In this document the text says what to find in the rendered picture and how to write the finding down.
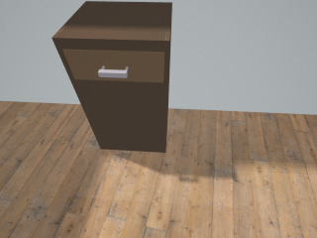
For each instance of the drawer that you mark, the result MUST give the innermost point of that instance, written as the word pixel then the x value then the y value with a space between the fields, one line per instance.
pixel 142 66

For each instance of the handle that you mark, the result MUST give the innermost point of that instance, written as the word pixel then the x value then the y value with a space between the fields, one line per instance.
pixel 113 73

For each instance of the cabinet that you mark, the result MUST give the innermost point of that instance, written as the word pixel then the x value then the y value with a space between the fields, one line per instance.
pixel 123 115

